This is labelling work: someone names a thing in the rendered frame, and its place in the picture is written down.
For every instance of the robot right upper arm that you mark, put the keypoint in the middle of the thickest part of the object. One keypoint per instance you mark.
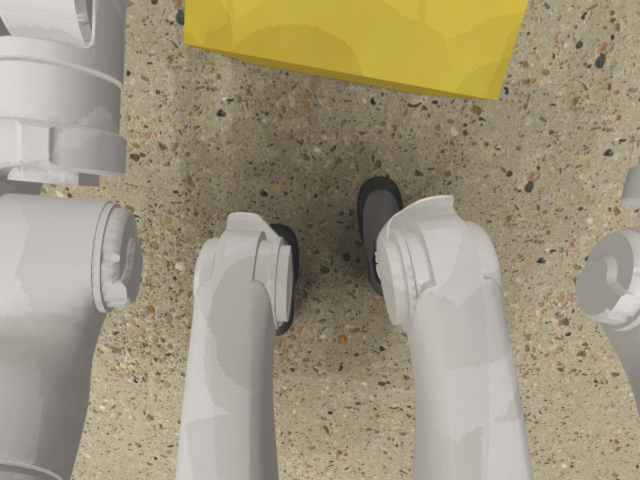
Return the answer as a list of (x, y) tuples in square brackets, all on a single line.
[(608, 291)]

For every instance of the robot right forearm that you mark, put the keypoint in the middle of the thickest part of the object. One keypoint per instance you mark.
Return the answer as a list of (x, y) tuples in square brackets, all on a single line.
[(631, 191)]

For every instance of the robot left foot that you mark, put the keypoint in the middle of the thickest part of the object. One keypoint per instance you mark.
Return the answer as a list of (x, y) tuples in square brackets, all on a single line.
[(289, 239)]

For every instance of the robot left forearm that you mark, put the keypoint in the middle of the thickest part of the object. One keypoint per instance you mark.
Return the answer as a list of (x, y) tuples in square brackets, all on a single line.
[(61, 74)]

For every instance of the robot right shin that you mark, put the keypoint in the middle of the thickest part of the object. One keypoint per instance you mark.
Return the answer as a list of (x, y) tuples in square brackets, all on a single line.
[(443, 205)]

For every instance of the robot left upper arm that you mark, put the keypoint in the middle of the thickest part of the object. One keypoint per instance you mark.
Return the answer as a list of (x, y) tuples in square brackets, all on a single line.
[(64, 264)]

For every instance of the carton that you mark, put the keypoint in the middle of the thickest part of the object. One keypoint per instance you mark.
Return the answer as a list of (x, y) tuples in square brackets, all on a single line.
[(449, 48)]

